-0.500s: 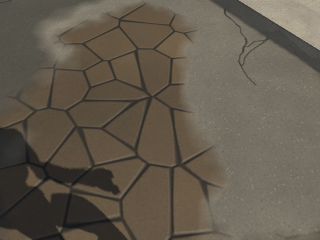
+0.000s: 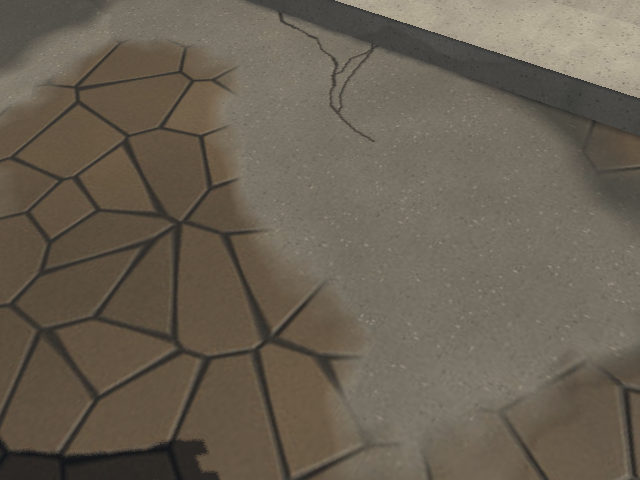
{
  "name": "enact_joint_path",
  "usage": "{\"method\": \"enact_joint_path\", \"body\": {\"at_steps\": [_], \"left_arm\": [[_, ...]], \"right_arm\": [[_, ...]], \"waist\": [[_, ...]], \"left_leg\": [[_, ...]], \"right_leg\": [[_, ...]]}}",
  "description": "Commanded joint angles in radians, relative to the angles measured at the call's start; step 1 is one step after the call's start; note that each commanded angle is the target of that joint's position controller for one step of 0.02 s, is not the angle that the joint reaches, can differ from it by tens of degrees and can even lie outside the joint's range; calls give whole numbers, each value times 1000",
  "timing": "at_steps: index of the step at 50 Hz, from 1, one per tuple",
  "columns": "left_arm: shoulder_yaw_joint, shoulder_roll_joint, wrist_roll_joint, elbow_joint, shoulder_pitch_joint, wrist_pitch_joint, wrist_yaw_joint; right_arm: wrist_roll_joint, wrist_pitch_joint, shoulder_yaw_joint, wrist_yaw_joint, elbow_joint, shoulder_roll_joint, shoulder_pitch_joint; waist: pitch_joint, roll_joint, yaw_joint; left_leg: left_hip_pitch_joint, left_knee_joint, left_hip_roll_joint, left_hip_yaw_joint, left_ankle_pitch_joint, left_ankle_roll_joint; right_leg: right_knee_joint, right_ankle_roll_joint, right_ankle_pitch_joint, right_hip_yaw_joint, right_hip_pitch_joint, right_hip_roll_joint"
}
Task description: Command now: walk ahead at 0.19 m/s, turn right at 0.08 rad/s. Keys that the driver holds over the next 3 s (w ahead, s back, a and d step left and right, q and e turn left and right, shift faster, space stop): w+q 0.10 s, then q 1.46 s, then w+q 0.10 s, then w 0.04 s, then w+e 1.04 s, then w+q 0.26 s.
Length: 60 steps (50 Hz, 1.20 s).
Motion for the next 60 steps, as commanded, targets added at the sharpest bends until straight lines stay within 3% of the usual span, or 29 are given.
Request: {"method": "enact_joint_path", "body": {"at_steps": [1, 5, 9, 12, 16, 18, 20, 21, 22, 23, 24, 25, 26, 27, 30, 34, 39, 42, 43, 44, 45, 46, 47, 48, 49, 51, 53, 56, 60], "left_arm": [[35, 143, -3, -8, 74, -46, 12], [32, 129, 23, 11, 89, -87, 24], [33, 121, 34, 34, 58, -95, 27], [45, 148, 20, 50, 47, -80, 30], [61, 172, -9, 71, 59, -54, 34], [67, 180, -26, 69, 34, -45, 38], [57, 149, -33, 74, 49, -47, 39], [39, 107, 10, 53, 80, -57, 34], [13, 37, 50, 23, 139, -65, 27], [27, 111, 16, 37, 100, -68, 19], [31, 139, -15, 16, 39, -66, 19], [37, 143, -7, 28, 12, -57, 33], [42, 149, 9, 26, -10, -46, 46], [42, 140, 13, 28, 0, -35, 48], [31, 100, 18, 39, 42, -36, 47], [23, 89, 13, 28, -2, -37, 47], [30, 102, 1, 11, -31, -56, 32], [39, 102, -3, 27, 30, -73, 18], [52, 144, 7, 31, 51, -75, 21], [68, 228, 27, 10, 15, -65, 29], [70, 230, 60, 15, 17, -61, 23], [55, 173, 49, -7, -11, -62, 26], [44, 133, 36, -13, -44, -60, 31], [40, 121, 22, -18, -66, -56, 35], [37, 116, 11, -17, -67, -53, 39], [38, 124, 17, -8, -39, -42, 46], [47, 140, 21, 2, -4, -31, 52], [62, 177, 15, 5, -14, -21, 48], [72, 201, -7, 14, -32, -22, 31]], "right_arm": [[10, -23, -25, 9, -73, -110, -84], [22, -44, -20, 16, -36, -78, -45], [5, -41, -7, 12, -33, -27, -34], [-2, -35, 6, 23, -70, -8, -72], [3, -24, 1, 46, -122, -25, -91], [3, -19, -10, 54, -134, -41, -55], [-3, -23, -46, 41, -104, -106, 102], [-2, -20, -74, 13, -109, -218, 189], [-21, -27, -68, 6, -143, -275, 157], [-13, -32, -54, 15, -155, -215, 153], [-6, -36, -47, 17, -153, -177, 93], [11, -31, -34, 11, -158, -131, 27], [17, -21, -23, 2, -167, -100, -24], [7, -14, -18, -5, -179, -97, -53], [-11, -9, -29, -20, -184, -124, -51], [0, 1, -37, -33, -186, -140, -47], [2, 17, -38, -26, -196, -140, -53], [17, 30, -32, -28, -207, -125, -81], [18, 32, -23, -31, -210, -94, -60], [9, 30, -10, -29, -216, -39, -13], [6, 17, -30, -26, -238, -102, -30], [-1, 13, -52, -24, -213, -167, 8], [8, 19, -60, -23, -185, -171, 21], [11, 31, -57, -28, -165, -143, 36], [12, 40, -50, -27, -166, -118, 29], [21, 45, -34, -21, -187, -72, -12], [22, 43, -24, -16, -215, -51, -64], [14, 43, -12, -3, -237, -33, -86], [15, 52, -22, 13, -243, -58, -61]], "waist": [[-27, -216, 72], [2, -156, 57], [18, -135, 44], [21, -140, 58], [4, -147, 63], [-27, -153, 35], [-134, -71, -43], [-227, 115, -60], [-344, 249, 18], [-417, 106, -46], [-310, 84, -33], [-200, 7, -9], [-142, 9, 8], [-118, 46, 30], [-138, 70, 45], [-155, 82, 24], [-145, 114, 6], [-148, 116, 51], [-159, 68, 48], [-149, -178, -7], [-112, -357, 0], [-114, -254, -1], [-99, -190, -10], [-90, -160, -15], [-77, -162, -2], [-75, -186, 23], [-94, -216, 57], [-118, -232, 68], [-116, -250, 58]], "left_leg": [[-329, 108, 31, -84, 111, 7], [-345, 77, 12, -130, 316, 5], [-252, -88, -4, -144, 389, -32], [-171, -193, 5, -89, 405, -38], [-142, -270, -9, -45, 316, 5], [-80, -318, -38, -17, 261, 43], [195, -497, -117, 2, 468, 107], [455, -504, 75, -274, 901, 197], [615, -505, 313, -689, 1128, 437], [606, -557, 309, -658, 976, 478], [511, -602, 264, -584, 702, 436], [392, -626, 194, -495, 535, 349], [282, -646, 147, -442, 462, 302], [189, -658, 102, -394, 475, 283], [147, -651, 69, -361, 568, 284], [153, -633, 62, -417, 436, 271], [171, -590, 59, -529, 408, 252], [174, -510, 17, -553, 483, 204], [109, -442, -30, -517, 370, 153], [-38, -234, -152, -346, 81, 87], [-177, -17, -218, -220, -165, 36], [-188, 153, -158, -239, -125, 3], [-193, 216, -147, -226, -60, -16], [-208, 251, -139, -211, -7, -36], [-234, 272, -132, -202, 33, -53], [-228, 212, -120, -142, 77, -74], [-229, 115, -97, -116, 80, -86], [-121, -42, -63, -77, 67, -75], [11, -235, -66, -20, 105, -33]], "right_leg": [[-353, -161, -239, 345, 245, -277], [-408, -136, -59, 216, 262, -263], [-380, -128, 286, 33, 217, -245], [-340, -135, 445, -40, 176, -253], [-230, -128, 550, -58, 227, -291], [-119, -104, 652, -65, 239, -299], [175, -23, 690, -134, 175, -204], [476, 64, 275, -156, -64, -123], [771, 129, -472, -24, -321, 62], [866, 129, -430, 134, -358, 26], [844, 109, -339, 122, -424, -4], [754, 101, -260, 118, -423, -50], [670, 104, -197, 116, -385, -64], [641, 110, -145, 99, -314, -49], [509, 132, -89, 88, -253, -15], [350, 146, -41, 115, -228, -4], [181, 127, -61, 126, -161, 24], [-94, 92, 73, 104, -16, 29], [-162, 59, 155, 162, 92, -65], [-205, -43, 304, 377, 168, -285], [-225, -206, 451, 564, 122, -413], [-207, -233, 464, 512, 121, -415], [-183, -187, 450, 396, 117, -347], [-167, -145, 423, 312, 134, -288], [-159, -140, 464, 268, 150, -275], [-165, -144, 511, 181, 170, -242], [-162, -162, 526, 161, 238, -262], [-160, -168, 522, 117, 226, -291], [-140, -155, 487, 83, 188, -318]]}}
Next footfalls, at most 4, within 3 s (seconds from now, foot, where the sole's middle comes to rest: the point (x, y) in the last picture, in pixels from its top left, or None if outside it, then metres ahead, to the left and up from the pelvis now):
0.42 left None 0.20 0.15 -0.77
0.86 right None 0.28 -0.05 -0.77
1.28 left None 0.12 0.16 -0.77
1.74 right None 0.29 0.03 -0.77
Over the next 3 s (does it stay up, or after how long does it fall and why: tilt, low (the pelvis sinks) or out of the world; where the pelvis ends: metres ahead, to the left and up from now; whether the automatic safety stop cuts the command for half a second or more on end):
stays up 0.60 0.45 0.01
